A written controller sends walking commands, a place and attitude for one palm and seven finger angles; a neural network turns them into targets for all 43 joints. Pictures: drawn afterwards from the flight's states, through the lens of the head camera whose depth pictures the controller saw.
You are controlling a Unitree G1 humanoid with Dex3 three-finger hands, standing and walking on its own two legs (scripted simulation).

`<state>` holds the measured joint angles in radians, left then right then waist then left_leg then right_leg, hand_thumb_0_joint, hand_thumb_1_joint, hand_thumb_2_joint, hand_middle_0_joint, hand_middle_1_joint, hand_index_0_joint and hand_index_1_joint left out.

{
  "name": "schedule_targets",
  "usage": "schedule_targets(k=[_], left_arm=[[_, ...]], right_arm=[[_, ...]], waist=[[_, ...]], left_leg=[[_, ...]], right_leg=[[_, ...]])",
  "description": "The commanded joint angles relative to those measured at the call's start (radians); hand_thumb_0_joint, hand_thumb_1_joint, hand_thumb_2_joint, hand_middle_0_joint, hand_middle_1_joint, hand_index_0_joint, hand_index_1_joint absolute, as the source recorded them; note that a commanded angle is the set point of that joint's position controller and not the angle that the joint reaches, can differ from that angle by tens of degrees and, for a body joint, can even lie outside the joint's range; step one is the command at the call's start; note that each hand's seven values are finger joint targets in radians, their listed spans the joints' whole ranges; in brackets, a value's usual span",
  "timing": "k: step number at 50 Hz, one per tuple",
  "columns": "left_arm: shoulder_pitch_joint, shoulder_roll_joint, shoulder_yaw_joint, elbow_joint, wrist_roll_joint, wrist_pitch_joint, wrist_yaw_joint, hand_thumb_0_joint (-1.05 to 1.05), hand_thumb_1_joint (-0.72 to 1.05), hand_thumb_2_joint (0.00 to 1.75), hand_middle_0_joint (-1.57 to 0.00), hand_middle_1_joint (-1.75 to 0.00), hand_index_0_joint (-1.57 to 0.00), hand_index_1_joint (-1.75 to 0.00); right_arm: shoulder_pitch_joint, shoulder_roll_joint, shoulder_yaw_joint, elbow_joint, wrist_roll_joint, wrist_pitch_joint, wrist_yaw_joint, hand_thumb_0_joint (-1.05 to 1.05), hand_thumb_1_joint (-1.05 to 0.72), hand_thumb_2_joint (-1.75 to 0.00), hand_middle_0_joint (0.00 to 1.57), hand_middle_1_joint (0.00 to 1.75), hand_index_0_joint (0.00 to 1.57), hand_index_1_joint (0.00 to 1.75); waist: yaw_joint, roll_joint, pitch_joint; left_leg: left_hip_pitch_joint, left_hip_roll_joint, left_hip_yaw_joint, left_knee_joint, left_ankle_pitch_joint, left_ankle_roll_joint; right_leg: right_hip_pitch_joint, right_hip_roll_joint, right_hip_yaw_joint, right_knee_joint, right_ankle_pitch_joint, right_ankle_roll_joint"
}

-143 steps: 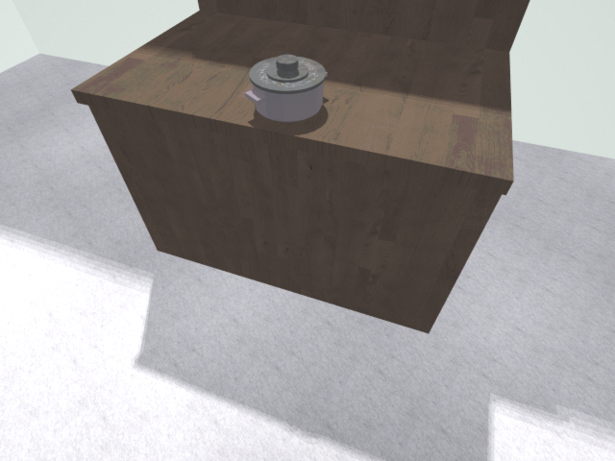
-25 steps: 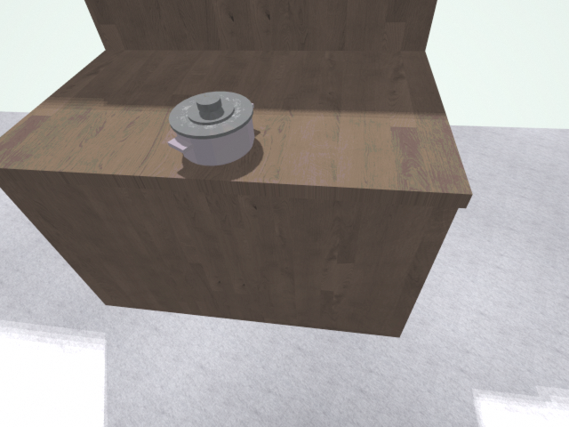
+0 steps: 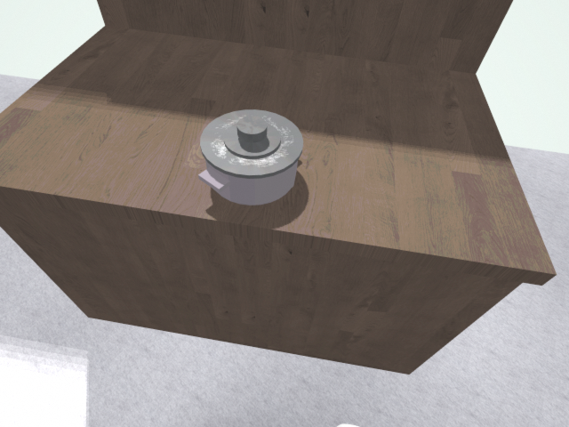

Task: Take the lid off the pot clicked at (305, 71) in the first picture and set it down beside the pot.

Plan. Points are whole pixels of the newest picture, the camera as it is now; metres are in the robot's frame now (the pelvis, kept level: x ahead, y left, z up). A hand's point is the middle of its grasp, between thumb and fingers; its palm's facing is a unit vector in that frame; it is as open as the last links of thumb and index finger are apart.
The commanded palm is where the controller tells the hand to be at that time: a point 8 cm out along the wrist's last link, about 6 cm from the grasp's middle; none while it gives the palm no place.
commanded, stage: come to a stop and stand still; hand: left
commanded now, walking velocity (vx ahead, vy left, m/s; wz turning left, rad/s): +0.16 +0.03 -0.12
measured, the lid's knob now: (252, 129) +0.58 +0.12 +0.09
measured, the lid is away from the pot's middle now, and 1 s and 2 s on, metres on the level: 0.00 0.00 0.00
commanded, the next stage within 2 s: look again from close up in 0.98 s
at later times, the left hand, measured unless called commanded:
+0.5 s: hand (177, 419) +0.15 +0.18 -0.17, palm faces +0.00 -0.98 -0.20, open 7.3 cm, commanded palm none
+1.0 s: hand out of the picture +0.08 +0.18 -0.16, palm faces +0.01 -0.97 -0.24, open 7.3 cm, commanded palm none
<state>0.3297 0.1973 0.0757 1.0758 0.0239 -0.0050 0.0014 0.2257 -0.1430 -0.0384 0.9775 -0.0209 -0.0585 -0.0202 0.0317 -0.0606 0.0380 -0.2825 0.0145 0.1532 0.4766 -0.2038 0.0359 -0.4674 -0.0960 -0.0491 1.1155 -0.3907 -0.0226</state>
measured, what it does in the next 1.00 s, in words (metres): steps on the spot: right foot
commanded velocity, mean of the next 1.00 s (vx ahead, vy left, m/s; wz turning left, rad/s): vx -0.08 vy -0.02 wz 0.00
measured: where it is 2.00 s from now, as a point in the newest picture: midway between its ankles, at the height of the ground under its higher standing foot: outside the picture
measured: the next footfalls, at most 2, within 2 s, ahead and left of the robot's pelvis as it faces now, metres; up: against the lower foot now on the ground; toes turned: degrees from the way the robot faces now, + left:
right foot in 0.20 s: +0.10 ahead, -0.10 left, +0.00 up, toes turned -2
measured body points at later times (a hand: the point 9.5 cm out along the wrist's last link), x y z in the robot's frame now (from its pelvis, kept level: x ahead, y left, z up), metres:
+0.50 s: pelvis +0.07 +0.01 +0.00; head +0.10 +0.01 +0.45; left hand +0.15 +0.23 -0.16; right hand +0.06 -0.20 -0.16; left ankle +0.03 +0.10 -0.74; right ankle +0.09 -0.08 -0.73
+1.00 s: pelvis +0.05 -0.01 +0.00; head +0.06 -0.03 +0.45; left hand +0.08 +0.23 -0.14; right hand +0.10 -0.23 -0.16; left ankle +0.04 +0.11 -0.74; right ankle +0.06 -0.09 -0.74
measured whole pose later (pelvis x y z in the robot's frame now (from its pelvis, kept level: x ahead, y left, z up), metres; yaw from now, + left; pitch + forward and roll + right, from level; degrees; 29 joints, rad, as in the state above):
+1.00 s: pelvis +0.05 -0.01 +0.00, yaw -1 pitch +0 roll +1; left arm 0.28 0.16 -0.02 1.03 0.01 0.00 0.03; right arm 0.25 -0.19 -0.01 1.00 -0.01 0.00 -0.02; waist 0.00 0.03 0.01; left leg -0.20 0.01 0.09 0.46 -0.27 0.01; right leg -0.26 0.01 -0.04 0.51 -0.26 -0.05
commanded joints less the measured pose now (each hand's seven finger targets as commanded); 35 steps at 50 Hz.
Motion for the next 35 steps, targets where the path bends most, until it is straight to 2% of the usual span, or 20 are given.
schedule_targets(k=[1, 4, 7, 8, 9, 10, 11, 12, 13, 14, 19, 22, 24, 27, 28, 29, 30, 31, 32, 35], left_arm=[[0.043, -0.001, -0.005, -0.069, 0.001, -0.016, -0.004, 0.0, 0.9, 0.9, -0.2, -0.3, -0.2, -0.3], [-0.003, -0.01, -0.013, -0.094, 0.004, -0.011, -0.002, 0.0, 0.9, 0.9, -0.2, -0.3, -0.2, -0.3], [0.011, -0.014, -0.023, -0.077, -0.001, -0.019, 0.014, 0.0, 0.9, 0.9, -0.2, -0.3, -0.2, -0.3], [0.055, -0.01, -0.024, -0.058, -0.002, -0.024, 0.019, 0.0, 0.9, 0.9, -0.2, -0.3, -0.2, -0.3], [0.073, 0.033, -0.023, -0.047, 0.0, -0.032, 0.026, 0.0, 0.9, 0.9, -0.2, -0.3, -0.2, -0.3], [0.053, 0.081, -0.024, -0.045, -0.003, -0.037, 0.029, 0.0, 0.9, 0.9, -0.2, -0.3, -0.2, -0.3], [0.031, 0.096, -0.026, -0.046, -0.011, -0.036, 0.03, 0.0, 0.9, 0.9, -0.2, -0.3, -0.2, -0.3], [0.014, 0.111, -0.026, -0.042, -0.014, -0.036, 0.037, 0.0, 0.9, 0.9, -0.2, -0.3, -0.2, -0.3], [-0.005, 0.105, -0.026, -0.049, -0.015, -0.034, 0.044, 0.0, 0.9, 0.9, -0.2, -0.3, -0.2, -0.3], [-0.025, 0.099, -0.027, -0.056, -0.014, -0.026, 0.049, 0.0, 0.9, 0.9, -0.2, -0.3, -0.2, -0.3], [-0.077, 0.089, -0.013, -0.09, -0.014, 0.006, 0.055, 0.0, 0.9, 0.9, -0.2, -0.3, -0.2, -0.3], [-0.107, 0.052, -0.016, -0.114, -0.012, 0.021, 0.052, 0.0, 0.9, 0.9, -0.2, -0.3, -0.2, -0.3], [-0.113, 0.043, -0.009, -0.117, -0.007, 0.036, 0.048, 0.0, 0.9, 0.9, -0.2, -0.3, -0.2, -0.3], [-0.078, 0.027, -0.013, -0.099, -0.008, 0.034, 0.044, 0.0, 0.9, 0.9, -0.2, -0.3, -0.2, -0.3], [-0.059, 0.028, -0.014, -0.091, -0.006, 0.027, 0.042, 0.0, 0.9, 0.9, -0.2, -0.3, -0.2, -0.3], [0.035, 0.071, -0.032, -0.059, -0.009, 0.011, 0.074, 0.0, 0.9, 0.9, -0.2, -0.3, -0.2, -0.3], [-0.022, 0.118, -0.027, -0.121, -0.006, -0.002, 0.066, 0.0, 0.9, 0.9, -0.2, -0.3, -0.2, -0.3], [-0.062, 0.112, -0.037, -0.131, -0.006, -0.017, 0.062, 0.0, 0.9, 0.9, -0.2, -0.3, -0.2, -0.3], [-0.075, 0.123, -0.034, -0.139, -0.005, -0.025, 0.057, 0.0, 0.9, 0.9, -0.2, -0.3, -0.2, -0.3], [-0.108, 0.123, -0.043, -0.155, -0.01, -0.025, 0.053, 0.0, 0.9, 0.9, -0.2, -0.3, -0.2, -0.3]], right_arm=[[0.097, -0.12, -0.011, 0.005, -0.001, -0.022, -0.003, 0.0, -0.9, -0.9, 0.2, 0.3, 0.2, 0.3], [0.1, -0.132, -0.009, 0.012, -0.005, -0.012, -0.002, 0.0, -0.9, -0.9, 0.2, 0.3, 0.2, 0.3], [0.085, -0.112, 0.004, 0.031, -0.003, -0.003, -0.016, 0.0, -0.9, -0.9, 0.2, 0.3, 0.2, 0.3], [0.071, -0.114, 0.01, 0.041, 0.0, -0.002, -0.018, 0.0, -0.9, -0.9, 0.2, 0.3, 0.2, 0.3], [0.082, -0.089, 0.012, 0.05, 0.009, 0.0, -0.018, 0.0, -0.9, -0.9, 0.2, 0.3, 0.2, 0.3], [0.099, -0.075, 0.011, 0.055, 0.018, 0.01, -0.018, 0.0, -0.9, -0.9, 0.2, 0.3, 0.2, 0.3], [0.118, -0.056, 0.013, 0.073, 0.019, 0.022, -0.016, 0.0, -0.9, -0.9, 0.2, 0.3, 0.2, 0.3], [0.13, -0.045, 0.012, 0.091, 0.019, 0.039, -0.018, 0.0, -0.9, -0.9, 0.2, 0.3, 0.2, 0.3], [0.13, -0.059, 0.005, 0.1, 0.021, 0.049, -0.02, 0.0, -0.9, -0.9, 0.2, 0.3, 0.2, 0.3], [0.126, -0.058, 0.0, 0.106, 0.022, 0.055, -0.023, 0.0, -0.9, -0.9, 0.2, 0.3, 0.2, 0.3], [0.135, -0.071, -0.012, 0.111, 0.011, 0.068, -0.032, 0.0, -0.9, -0.9, 0.2, 0.3, 0.2, 0.3], [0.117, -0.102, -0.019, 0.087, 0.005, 0.066, -0.036, 0.0, -0.9, -0.9, 0.2, 0.3, 0.2, 0.3], [0.081, -0.115, -0.022, 0.069, -0.001, 0.063, -0.037, 0.0, -0.9, -0.9, 0.2, 0.3, 0.2, 0.3], [0.035, -0.118, -0.019, 0.056, -0.003, 0.057, -0.033, 0.0, -0.9, -0.9, 0.2, 0.3, 0.2, 0.3], [0.035, -0.128, -0.022, 0.056, 0.0, 0.056, -0.032, 0.0, -0.9, -0.9, 0.2, 0.3, 0.2, 0.3], [-0.024, -0.186, -0.035, -0.013, 0.032, 0.044, -0.022, 0.0, -0.9, -0.9, 0.2, 0.3, 0.2, 0.3], [0.046, -0.101, -0.023, -0.051, 0.022, 0.05, -0.004, 0.0, -0.9, -0.9, 0.2, 0.3, 0.2, 0.3], [0.07, -0.071, -0.013, -0.043, 0.013, 0.058, 0.002, 0.0, -0.9, -0.9, 0.2, 0.3, 0.2, 0.3], [0.081, -0.055, -0.01, -0.045, 0.01, 0.068, 0.005, 0.0, -0.9, -0.9, 0.2, 0.3, 0.2, 0.3], [0.108, -0.071, -0.006, -0.039, 0.011, 0.061, 0.004, 0.0, -0.9, -0.9, 0.2, 0.3, 0.2, 0.3]], waist=[[-0.016, 0.166, -0.05], [-0.023, 0.149, -0.007], [-0.006, 0.057, -0.036], [0.017, 0.037, -0.058], [0.009, -0.025, -0.079], [-0.024, -0.052, -0.069], [-0.043, -0.022, -0.064], [-0.05, -0.13, -0.085], [-0.05, -0.166, -0.107], [-0.051, -0.127, -0.107], [-0.05, 0.088, -0.094], [-0.044, 0.204, -0.06], [-0.036, 0.228, -0.02], [-0.014, 0.179, -0.018], [-0.01, 0.164, -0.031], [0.017, 0.149, -0.064], [-0.031, -0.024, -0.07], [-0.055, -0.078, -0.101], [-0.053, -0.045, -0.155], [-0.089, 0.038, -0.063]], left_leg=[[0.134, 0.25, -0.162, -0.265, 0.266, 0.15], [0.085, 0.253, -0.161, -0.27, 0.207, 0.164], [0.059, 0.256, -0.165, -0.14, 0.405, 0.132], [0.059, 0.219, -0.131, -0.076, 0.391, 0.084], [0.029, 0.145, -0.096, -0.007, 0.261, 0.021], [-0.018, 0.095, -0.084, 0.0, 0.043, -0.023], [0.0, 0.063, -0.087, -0.013, -0.038, -0.045], [0.004, 0.057, -0.083, 0.004, -0.074, -0.053], [0.022, 0.053, -0.083, 0.025, -0.129, -0.057], [0.025, 0.052, -0.091, 0.034, -0.13, -0.059], [0.15, 0.123, -0.127, 0.003, 0.387, -0.037], [0.161, 0.241, -0.216, -0.089, 0.596, 0.056], [0.101, 0.277, -0.24, -0.124, 0.547, 0.113], [0.125, 0.251, -0.221, -0.09, 0.533, 0.116], [0.142, 0.228, -0.204, -0.055, 0.515, 0.093], [0.157, 0.222, -0.138, 0.206, 0.694, 0.024], [0.017, 0.087, -0.096, 0.202, 0.088, -0.018], [-0.013, 0.044, -0.092, 0.189, -0.199, -0.03], [0.023, 0.021, -0.107, 0.166, -0.226, -0.038], [0.114, 0.038, -0.13, 0.035, -0.097, -0.025]], right_leg=[[-0.055, -0.018, 0.0, -0.117, 0.046, 0.015], [0.029, -0.001, -0.019, -0.289, 0.04, 0.013], [0.214, 0.027, 0.0, -0.512, 0.151, 0.017], [0.293, 0.026, 0.002, -0.636, 0.293, 0.024], [0.359, -0.027, 0.099, -0.694, 0.539, 0.012], [0.366, -0.139, 0.206, -0.675, 0.794, -0.051], [0.346, -0.189, 0.219, -0.654, 0.925, -0.104], [0.363, -0.179, 0.219, -0.646, 1.001, -0.123], [0.368, -0.177, 0.212, -0.654, 1.05, -0.127], [0.372, -0.172, 0.198, -0.645, 1.057, -0.133], [0.257, -0.079, 0.115, -0.571, 0.787, -0.077], [0.187, 0.04, 0.022, -0.481, 0.266, -0.004], [0.16, 0.063, 0.037, -0.383, 0.022, 0.006], [0.178, 0.058, 0.042, -0.456, 0.054, 0.007], [0.207, 0.051, 0.041, -0.547, 0.144, 0.01], [0.187, -0.015, 0.09, -0.675, 0.387, 0.005], [0.229, -0.102, 0.226, -0.697, 0.414, -0.062], [0.261, -0.146, 0.278, -0.692, 0.505, -0.12], [0.274, -0.155, 0.302, -0.69, 0.446, -0.165], [0.121, -0.091, 0.24, -0.691, 0.253, -0.1]])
